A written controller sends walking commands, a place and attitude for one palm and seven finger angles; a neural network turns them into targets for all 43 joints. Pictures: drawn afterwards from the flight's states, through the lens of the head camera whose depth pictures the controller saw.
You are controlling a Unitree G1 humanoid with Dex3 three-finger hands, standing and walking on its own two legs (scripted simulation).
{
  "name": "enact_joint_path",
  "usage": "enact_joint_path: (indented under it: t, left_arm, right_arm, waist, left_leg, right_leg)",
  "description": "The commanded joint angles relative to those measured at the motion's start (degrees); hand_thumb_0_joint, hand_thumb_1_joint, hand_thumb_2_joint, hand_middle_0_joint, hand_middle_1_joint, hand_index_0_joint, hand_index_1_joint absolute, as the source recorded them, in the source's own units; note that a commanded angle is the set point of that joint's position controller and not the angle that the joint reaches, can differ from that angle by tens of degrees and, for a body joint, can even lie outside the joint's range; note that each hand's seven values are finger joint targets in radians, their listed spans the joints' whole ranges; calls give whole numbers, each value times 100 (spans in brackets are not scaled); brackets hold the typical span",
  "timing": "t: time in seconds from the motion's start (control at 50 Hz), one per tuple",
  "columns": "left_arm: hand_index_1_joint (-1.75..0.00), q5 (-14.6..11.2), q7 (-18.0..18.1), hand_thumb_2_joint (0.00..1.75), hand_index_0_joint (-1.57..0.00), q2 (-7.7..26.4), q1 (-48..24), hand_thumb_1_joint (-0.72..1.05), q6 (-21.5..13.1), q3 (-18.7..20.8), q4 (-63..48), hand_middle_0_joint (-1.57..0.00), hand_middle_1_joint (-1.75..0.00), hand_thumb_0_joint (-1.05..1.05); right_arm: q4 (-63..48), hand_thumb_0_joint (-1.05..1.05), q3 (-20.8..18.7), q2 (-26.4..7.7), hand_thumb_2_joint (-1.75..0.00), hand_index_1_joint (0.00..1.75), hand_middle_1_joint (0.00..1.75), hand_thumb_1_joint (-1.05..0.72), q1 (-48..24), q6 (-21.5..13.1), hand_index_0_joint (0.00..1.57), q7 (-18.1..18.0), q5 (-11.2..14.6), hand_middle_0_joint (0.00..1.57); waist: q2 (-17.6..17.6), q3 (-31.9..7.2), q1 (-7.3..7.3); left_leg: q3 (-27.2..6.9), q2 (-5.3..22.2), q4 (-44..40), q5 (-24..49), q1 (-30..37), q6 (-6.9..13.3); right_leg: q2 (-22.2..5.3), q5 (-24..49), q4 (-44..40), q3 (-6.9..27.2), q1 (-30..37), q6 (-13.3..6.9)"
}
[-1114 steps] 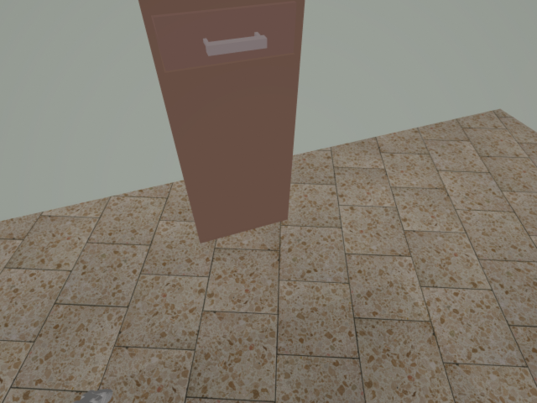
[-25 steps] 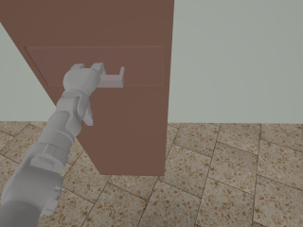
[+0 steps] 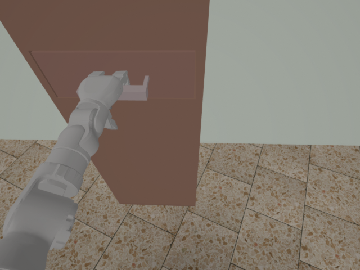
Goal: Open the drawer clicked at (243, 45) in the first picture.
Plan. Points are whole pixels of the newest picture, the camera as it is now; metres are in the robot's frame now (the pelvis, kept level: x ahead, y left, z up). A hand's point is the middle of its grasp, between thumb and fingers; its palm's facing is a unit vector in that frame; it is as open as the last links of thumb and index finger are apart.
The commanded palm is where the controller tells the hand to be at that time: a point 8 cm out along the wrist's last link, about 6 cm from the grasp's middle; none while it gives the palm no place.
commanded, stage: close the thumb around the handle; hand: left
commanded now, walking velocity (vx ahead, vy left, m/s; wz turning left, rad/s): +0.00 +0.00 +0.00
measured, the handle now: (115, 86) +0.52 +0.16 +0.13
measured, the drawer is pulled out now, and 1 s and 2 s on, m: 0.00 0.02 0.08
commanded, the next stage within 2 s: pull the drawer open in 0.38 s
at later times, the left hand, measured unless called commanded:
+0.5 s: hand (111, 105) +0.47 +0.17 +0.11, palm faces -0.02 -0.04 -1.00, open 5.7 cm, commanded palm +0.44 +0.18 +0.17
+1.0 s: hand (109, 111) +0.45 +0.17 +0.11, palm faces +0.00 -0.03 -1.00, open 5.7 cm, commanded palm +0.43 +0.18 +0.17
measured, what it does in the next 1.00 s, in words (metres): stands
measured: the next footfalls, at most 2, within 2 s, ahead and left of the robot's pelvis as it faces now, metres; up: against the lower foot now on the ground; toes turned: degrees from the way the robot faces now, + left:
none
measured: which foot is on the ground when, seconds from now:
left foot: down 0.00-1.00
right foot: down 0.00-1.00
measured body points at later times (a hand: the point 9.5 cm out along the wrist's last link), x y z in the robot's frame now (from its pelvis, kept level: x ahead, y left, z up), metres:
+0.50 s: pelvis +0.01 +0.01 +0.00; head +0.05 -0.01 +0.45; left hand +0.47 +0.17 +0.16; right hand +0.08 -0.26 -0.14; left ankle +0.01 +0.08 -0.72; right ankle -0.04 -0.08 -0.72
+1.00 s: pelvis +0.02 +0.01 +0.00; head +0.05 -0.01 +0.45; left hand +0.44 +0.17 +0.16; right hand +0.15 -0.24 -0.13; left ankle +0.01 +0.08 -0.72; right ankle -0.04 -0.08 -0.72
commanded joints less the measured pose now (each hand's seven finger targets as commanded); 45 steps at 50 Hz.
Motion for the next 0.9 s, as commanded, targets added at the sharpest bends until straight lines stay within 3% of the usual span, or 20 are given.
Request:
enact_joint_path:
  t: [0.0, 0.04, 0.08, 0.1, 0.16, 0.18, 0.22, 0.3, 0.34, 0.4, 0.46, 0.58, 0.64, 0.7, 0.74, 0.76, 0.78, 0.8, 0.84, 0.88]
  left_arm:
    - [-130, -31, 148, 71, -37, 1209, -2726, 45, -35, 565, -945, -37, -130, 0]
    - [-131, -30, 127, 76, -38, 1302, -2585, 56, -51, 655, -821, -38, -131, 0]
    - [-133, -19, 99, 80, -38, 1151, -2645, 68, -45, 494, -767, -38, -133, 0]
    - [-133, -10, 98, 83, -39, 1377, -2652, 73, -92, 700, -761, -39, -133, 0]
    - [-135, 41, 115, 90, -40, 1338, -2687, 90, -181, 655, -1028, -40, -135, 0]
    - [-135, 55, 122, 90, -40, 1160, -2617, 90, -192, 539, -1062, -40, -135, 0]
    - [-135, 17, 125, 90, -40, 1235, -2464, 90, -258, 659, -1244, -40, -135, 0]
    - [-135, -40, 174, 90, -40, 1062, -2340, 90, -203, 572, -1264, -40, -135, 0]
    - [-135, -57, 225, 90, -40, 1025, -2411, 90, -166, 552, -1264, -40, -135, 0]
    - [-135, -75, 224, 90, -40, 1209, -2455, 90, -106, 687, -1193, -40, -135, 0]
    - [-135, -64, 226, 90, -40, 1076, -2477, 90, -69, 588, -1208, -40, -135, 0]
    - [-135, -132, 153, 90, -40, 1055, -1648, 90, -48, 674, -1679, -40, -135, 0]
    - [-135, -169, 129, 90, -40, 1143, -1090, 90, 6, 794, -2264, -40, -135, 0]
    - [-135, -243, 74, 90, -40, 727, -662, 90, 131, 484, -2819, -40, -135, 0]
    - [-135, -251, 89, 90, -40, 1032, -364, 90, 232, 755, -3183, -40, -135, 0]
    - [-135, -271, 77, 90, -40, 910, -200, 90, 302, 664, -3318, -40, -135, 0]
    - [-135, -200, 87, 90, -40, 951, -965, 90, 379, 538, -3046, -40, -135, 0]
    - [-135, -176, 83, 90, -40, 720, -1752, 90, 438, 220, -2738, -40, -135, 0]
    - [-135, -93, 117, 90, -40, 1035, -1656, 90, 544, 518, -2507, -40, -135, 0]
    - [-135, -61, 92, 90, -40, 1069, -1731, 90, 581, 519, -2340, -40, -135, 0]
  right_arm:
    - [-567, 0, -209, -768, -90, 30, 30, -90, 53, -126, 20, -77, -53, 20]
    - [-571, 0, -193, -773, -90, 30, 30, -90, 72, -126, 20, -84, -33, 20]
    - [-565, 0, -183, -769, -90, 30, 30, -90, 76, -128, 20, -92, -21, 20]
    - [-559, 0, -193, -794, -90, 30, 30, -90, 119, -136, 20, -92, -32, 20]
    - [-592, 0, -220, -766, -90, 30, 30, -90, 151, -129, 20, -77, -42, 20]
    - [-588, 0, -236, -742, -90, 30, 30, -90, 167, -126, 20, -55, -52, 20]
    - [-592, 0, -264, -752, -90, 30, 30, -90, 202, -110, 20, -15, -62, 20]
    - [-608, 0, -280, -753, -90, 30, 30, -90, 159, -93, 20, 22, -49, 20]
    - [-593, 0, -286, -763, -90, 30, 30, -90, 164, -107, 20, 36, -45, 20]
    - [-572, 0, -279, -804, -90, 30, 30, -90, 150, -109, 20, 16, -51, 20]
    - [-578, 0, -273, -764, -90, 30, 30, -90, 124, -110, 20, 27, -38, 20]
    - [-741, 0, -258, -748, -90, 30, 30, -90, -94, -64, 20, 88, -51, 20]
    - [-873, 0, -259, -750, -90, 30, 30, -90, -221, -34, 20, 174, -50, 20]
    - [-987, 0, -284, -723, -90, 30, 30, -90, -384, -18, 20, 277, -19, 20]
    - [-1011, 0, -279, -743, -90, 30, 30, -90, -464, -16, 20, 320, -30, 20]
    - [-1056, 0, -267, -722, -90, 30, 30, -90, -515, -18, 20, 330, -31, 20]
    - [-883, 0, -228, -765, -90, 30, 30, -90, -491, 10, 20, 292, -9, 20]
    - [-745, 0, -224, -764, -90, 30, 30, -90, -382, 14, 20, 242, 5, 20]
    - [-695, 0, -237, -771, -90, 30, 30, -90, -367, -26, 20, 191, 0, 20]
    - [-676, 0, -185, -751, -90, 30, 30, -90, -385, -10, 20, 124, -14, 20]
  waist:
    - [-537, -2069, -124]
    - [-545, -1882, -69]
    - [-561, -1733, -130]
    - [-623, -1803, -96]
    - [-231, -2055, -30]
    - [-138, -2081, -48]
    - [-93, -2275, 1]
    - [-364, -2092, -35]
    - [-265, -2059, -30]
    - [-507, -2078, -53]
    - [-350, -2089, -20]
    - [-332, -2156, 167]
    - [-219, -2301, 286]
    - [-233, -2245, 264]
    - [-237, -2324, 345]
    - [-354, -2323, 348]
    - [-348, -2009, 142]
    - [-465, -1772, -82]
    - [-462, -1810, 36]
    - [-392, -2074, 96]
  left_leg:
    - [-41, 205, -50, 2049, 1543, 10]
    - [-40, 211, -100, 1932, 1401, 11]
    - [-25, 205, -115, 1825, 1344, 13]
    - [-23, 216, -102, 1882, 1297, 15]
    - [-20, 210, -74, 2100, 1479, -6]
    - [-37, 227, -45, 2318, 1644, -16]
    - [-53, 248, 20, 2656, 1791, -30]
    - [-69, 261, -19, 2600, 1736, -26]
    - [-93, 271, -42, 2518, 1780, -34]
    - [-72, 269, -54, 2470, 1720, -11]
    - [-84, 264, -58, 2541, 1793, -29]
    - [-72, 279, -65, 2910, 1884, -30]
    - [-134, 332, -21, 3579, 2087, -46]
    - [-191, 384, 5, 4034, 2295, -73]
    - [-199, 394, 3, 4140, 2331, -73]
    - [-192, 375, -3, 4134, 2327, -68]
    - [-192, 371, -18, 3756, 2233, -93]
    - [-189, 371, -41, 3378, 2169, -97]
    - [-197, 358, -83, 3136, 2153, -93]
    - [-180, 278, -65, 3101, 2167, -92]
  right_leg:
    - [-313, 2454, -450, 152, 487, 164]
    - [-303, 2402, -462, 144, 467, 165]
    - [-307, 2327, -496, 141, 374, 176]
    - [-323, 2399, -491, 165, 486, 170]
    - [-291, 2501, -408, 167, 468, 137]
    - [-269, 2545, -381, 127, 373, 117]
    - [-249, 2730, -337, 116, 430, 115]
    - [-237, 2612, -387, 82, 374, 126]
    - [-211, 2467, -369, 52, 281, 116]
    - [-245, 2560, -409, 91, 418, 134]
    - [-233, 2539, -372, 60, 356, 125]
    - [-255, 2853, -341, 76, 593, 133]
    - [-251, 3123, -284, 90, 696, 140]
    - [-251, 3120, -319, 71, 604, 161]
    - [-248, 3281, -296, 106, 753, 178]
    - [-257, 3346, -306, 97, 820, 197]
    - [-246, 3125, -347, 70, 533, 186]
    - [-239, 2825, -412, 12, 287, 180]
    - [-207, 2629, -426, 13, 317, 145]
    - [-242, 2770, -381, 38, 506, 121]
